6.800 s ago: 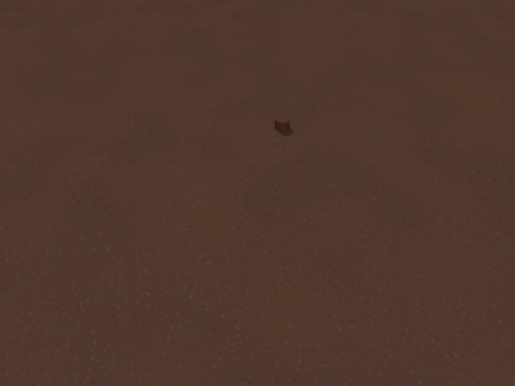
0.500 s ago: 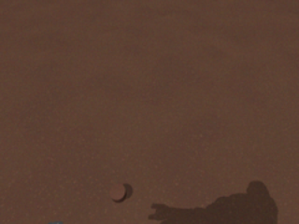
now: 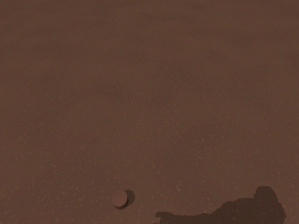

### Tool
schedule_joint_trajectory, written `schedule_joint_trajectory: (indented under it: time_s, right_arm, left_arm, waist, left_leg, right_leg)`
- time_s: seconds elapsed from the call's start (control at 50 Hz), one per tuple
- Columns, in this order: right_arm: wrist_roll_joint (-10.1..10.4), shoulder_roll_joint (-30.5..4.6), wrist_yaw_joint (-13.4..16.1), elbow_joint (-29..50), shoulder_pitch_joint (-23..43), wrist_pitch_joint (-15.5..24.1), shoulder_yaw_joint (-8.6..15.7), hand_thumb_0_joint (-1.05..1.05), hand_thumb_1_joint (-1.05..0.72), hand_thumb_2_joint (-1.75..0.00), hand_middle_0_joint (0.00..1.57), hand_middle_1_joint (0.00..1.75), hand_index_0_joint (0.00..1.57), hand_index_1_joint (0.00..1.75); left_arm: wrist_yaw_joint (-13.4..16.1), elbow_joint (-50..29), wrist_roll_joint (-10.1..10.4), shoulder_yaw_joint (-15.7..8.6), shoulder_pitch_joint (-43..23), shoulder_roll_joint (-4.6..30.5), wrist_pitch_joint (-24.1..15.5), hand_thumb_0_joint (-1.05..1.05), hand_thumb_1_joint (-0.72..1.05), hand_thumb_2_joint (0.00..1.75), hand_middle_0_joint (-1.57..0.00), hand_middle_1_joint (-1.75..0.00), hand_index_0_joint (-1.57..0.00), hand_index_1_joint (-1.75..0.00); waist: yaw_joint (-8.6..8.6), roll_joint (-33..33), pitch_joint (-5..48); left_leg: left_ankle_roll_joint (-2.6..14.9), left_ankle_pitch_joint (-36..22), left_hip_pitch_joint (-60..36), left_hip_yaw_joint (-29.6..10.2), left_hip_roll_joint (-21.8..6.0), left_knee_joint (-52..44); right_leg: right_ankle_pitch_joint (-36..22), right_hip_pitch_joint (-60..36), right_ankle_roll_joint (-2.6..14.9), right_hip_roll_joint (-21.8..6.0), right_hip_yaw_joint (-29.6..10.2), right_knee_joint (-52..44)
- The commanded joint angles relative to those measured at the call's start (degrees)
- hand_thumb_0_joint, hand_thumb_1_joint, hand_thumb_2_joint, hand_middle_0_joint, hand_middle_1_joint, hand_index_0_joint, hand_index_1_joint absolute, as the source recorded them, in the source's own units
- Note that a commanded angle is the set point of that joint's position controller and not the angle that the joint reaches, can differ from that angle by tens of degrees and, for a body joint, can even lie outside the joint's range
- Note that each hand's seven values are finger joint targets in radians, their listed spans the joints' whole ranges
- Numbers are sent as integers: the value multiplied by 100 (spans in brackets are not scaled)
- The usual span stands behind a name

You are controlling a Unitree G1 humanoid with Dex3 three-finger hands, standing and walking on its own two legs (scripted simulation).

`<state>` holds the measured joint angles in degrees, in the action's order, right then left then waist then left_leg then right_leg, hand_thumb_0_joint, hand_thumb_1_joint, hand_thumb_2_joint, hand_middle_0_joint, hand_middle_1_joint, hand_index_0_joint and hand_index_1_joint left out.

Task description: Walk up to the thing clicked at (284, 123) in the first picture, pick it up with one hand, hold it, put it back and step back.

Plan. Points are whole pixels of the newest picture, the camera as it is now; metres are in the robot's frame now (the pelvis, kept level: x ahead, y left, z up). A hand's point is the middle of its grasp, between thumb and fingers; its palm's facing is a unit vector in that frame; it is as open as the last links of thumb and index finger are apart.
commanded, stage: stand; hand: left
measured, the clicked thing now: (120, 199) +0.39 +0.23 -0.75
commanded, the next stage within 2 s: none
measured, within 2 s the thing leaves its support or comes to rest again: neither
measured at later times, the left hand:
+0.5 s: hand out of the picture +0.09 +0.24 -0.15, palm faces -0.03 -0.94 -0.34, open 7.4 cm
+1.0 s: hand out of the picture +0.09 +0.24 -0.15, palm faces -0.03 -0.94 -0.34, open 7.4 cm
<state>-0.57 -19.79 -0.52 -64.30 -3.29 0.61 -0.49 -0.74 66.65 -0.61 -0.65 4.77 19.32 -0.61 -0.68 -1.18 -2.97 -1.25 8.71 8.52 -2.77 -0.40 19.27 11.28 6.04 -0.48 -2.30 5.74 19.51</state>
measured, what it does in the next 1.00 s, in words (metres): stands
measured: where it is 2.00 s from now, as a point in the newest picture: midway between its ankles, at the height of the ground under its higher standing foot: outside the picture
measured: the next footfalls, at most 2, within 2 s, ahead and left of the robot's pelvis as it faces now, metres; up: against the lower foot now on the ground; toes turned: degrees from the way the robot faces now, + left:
none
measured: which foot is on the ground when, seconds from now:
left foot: down 0.00-1.00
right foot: down 0.00-1.00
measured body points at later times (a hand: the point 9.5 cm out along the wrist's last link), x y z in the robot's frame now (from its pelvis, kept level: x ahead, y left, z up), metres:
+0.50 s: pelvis +0.01 -0.01 +0.00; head +0.01 -0.02 +0.45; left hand +0.09 +0.29 -0.13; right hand +0.08 -0.32 -0.14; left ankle +0.02 +0.13 -0.75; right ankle -0.01 -0.12 -0.75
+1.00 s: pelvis +0.01 -0.01 +0.00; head +0.02 -0.02 +0.45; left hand +0.09 +0.29 -0.13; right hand +0.08 -0.31 -0.13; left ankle +0.02 +0.13 -0.75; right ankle -0.01 -0.12 -0.75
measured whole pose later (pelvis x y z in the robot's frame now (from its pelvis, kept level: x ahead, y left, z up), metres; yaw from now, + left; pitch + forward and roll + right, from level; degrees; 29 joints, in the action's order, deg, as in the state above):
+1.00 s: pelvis +0.01 -0.01 +0.00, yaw -1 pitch -2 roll +0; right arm -0.5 -20.3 -0.2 -65.2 -5.7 0.3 -1.1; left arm -0.5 65.3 -0.5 -0.2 5.9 19.8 -0.5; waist -0.2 -0.6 -2.6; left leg -2.4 8.9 6.8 -2.3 -2.0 17.7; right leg 11.2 4.6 0.6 -0.7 5.3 17.9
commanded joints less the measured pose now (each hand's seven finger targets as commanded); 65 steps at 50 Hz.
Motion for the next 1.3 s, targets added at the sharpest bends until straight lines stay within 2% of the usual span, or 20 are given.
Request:
schedule_joint_trajectory:
  time_s: [0.0,0.04,0.1,0.14,0.22,0.26,0.32,0.46,0.54,0.7,0.76,0.84,0.96,1.02,1.08,1.14,1.22,1.28]
  right_arm:
    - [-16,-1208,72,305,211,121,255,0,-90,-90,20,30,20,30]
    - [-8,-1191,69,300,246,132,253,0,-90,-90,20,30,20,30]
    - [-3,-1171,64,273,215,108,242,0,-90,-90,20,30,20,30]
    - [-5,-1186,59,265,202,111,240,0,-90,-90,20,30,20,30]
    - [-5,-1168,60,248,180,107,232,0,-90,-90,20,30,20,30]
    - [-5,-1164,64,235,180,101,230,0,-90,-90,20,30,20,30]
    - [-9,-1153,71,227,111,91,210,0,-90,-90,20,30,20,30]
    - [-9,-1216,95,205,54,113,206,0,-90,-90,20,30,20,30]
    - [3,-1181,91,209,41,114,181,0,-90,-90,20,30,20,30]
    - [-3,-1216,100,229,6,108,181,0,-90,-90,20,30,20,30]
    - [-1,-1206,103,219,-5,101,166,0,-90,-90,20,30,20,30]
    - [-2,-1224,107,239,-24,94,178,0,-90,-90,20,30,20,30]
    - [-10,-1204,98,246,-26,87,176,0,-90,-90,20,30,20,30]
    - [-8,-1220,99,262,-39,100,174,0,-90,-90,20,30,20,30]
    - [3,-1214,108,262,-8,110,161,0,-90,-90,20,30,20,30]
    - [-9,-1243,120,265,-31,118,168,0,-90,-90,20,30,20,30]
    - [-3,-1248,120,251,-48,111,164,0,-90,-90,20,30,20,30]
    - [-11,-1267,120,252,-23,103,177,0,-90,-90,20,30,20,30]
  left_arm:
    - [91,-373,28,-230,-280,1223,-151,0,90,90,-20,-30,-20,-30]
    - [96,-376,30,-220,-226,1208,-152,0,90,90,-20,-30,-20,-30]
    - [103,-377,18,-212,-200,1229,-149,0,90,90,-20,-30,-20,-30]
    - [100,-395,15,-208,-202,1219,-151,0,90,90,-20,-30,-20,-30]
    - [119,-411,21,-212,-150,1253,-159,0,90,90,-20,-30,-20,-30]
    - [122,-428,20,-209,-152,1255,-163,0,90,90,-20,-30,-20,-30]
    - [113,-442,23,-219,-196,1279,-154,0,90,90,-20,-30,-20,-30]
    - [104,-452,31,-232,-129,1260,-128,0,90,90,-20,-30,-20,-30]
    - [101,-438,34,-228,-152,1273,-127,0,90,90,-20,-30,-20,-30]
    - [116,-454,34,-222,-91,1281,-134,0,90,90,-20,-30,-20,-30]
    - [112,-460,36,-214,-106,1278,-123,0,90,90,-20,-30,-20,-30]
    - [117,-485,30,-207,-135,1264,-127,0,90,90,-20,-30,-20,-30]
    - [108,-483,25,-216,-101,1306,-118,0,90,90,-20,-30,-20,-30]
    - [107,-489,12,-206,-65,1293,-137,0,90,90,-20,-30,-20,-30]
    - [109,-481,28,-215,-39,1305,-136,0,90,90,-20,-30,-20,-30]
    - [109,-499,25,-219,-58,1296,-122,0,90,90,-20,-30,-20,-30]
    - [95,-478,26,-208,-55,1270,-104,0,90,90,-20,-30,-20,-30]
    - [98,-479,-1,-210,-38,1298,-100,0,90,90,-20,-30,-20,-30]
  waist:
    - [72,164,560]
    - [46,163,575]
    - [58,183,421]
    - [62,161,470]
    - [46,138,528]
    - [44,180,533]
    - [72,138,474]
    - [33,20,547]
    - [57,100,393]
    - [51,156,543]
    - [47,139,410]
    - [68,148,508]
    - [55,147,371]
    - [56,108,528]
    - [31,42,548]
    - [24,22,480]
    - [39,51,330]
    - [43,51,346]
  left_leg:
    - [175,-841,-67,-461,-647,-269]
    - [163,-992,-156,-452,-666,-298]
    - [135,-630,-76,-441,-638,-346]
    - [141,-589,-76,-423,-647,-323]
    - [125,-852,-128,-401,-660,-302]
    - [131,-801,-138,-377,-651,-287]
    - [115,-613,-75,-355,-644,-319]
    - [130,-890,-79,-357,-698,-315]
    - [102,-749,-81,-378,-684,-391]
    - [120,-1053,-232,-310,-692,-281]
    - [112,-816,-154,-333,-688,-351]
    - [135,-875,-155,-318,-701,-282]
    - [126,-631,-77,-332,-684,-378]
    - [159,-878,-198,-320,-705,-289]
    - [159,-1038,-252,-333,-722,-314]
    - [149,-1055,-217,-338,-732,-346]
    - [141,-703,-139,-352,-716,-416]
    - [150,-598,-129,-361,-705,-419]
  right_leg:
    - [-624,-203,106,-660,-697,-402]
    - [-769,-225,103,-655,-672,-383]
    - [-389,-79,92,-632,-694,-484]
    - [-387,-143,98,-655,-722,-497]
    - [-774,-227,100,-656,-717,-462]
    - [-812,-226,89,-659,-731,-468]
    - [-548,-185,116,-663,-753,-514]
    - [-867,-353,152,-650,-739,-423]
    - [-612,-192,121,-605,-723,-472]
    - [-1169,-316,105,-629,-722,-442]
    - [-830,-223,124,-615,-732,-496]
    - [-971,-316,115,-624,-743,-498]
    - [-531,-205,133,-599,-728,-544]
    - [-935,-283,128,-631,-756,-491]
    - [-1081,-324,128,-634,-747,-443]
    - [-993,-313,132,-617,-727,-431]
    - [-486,-177,136,-588,-737,-509]
    - [-448,-129,143,-591,-755,-533]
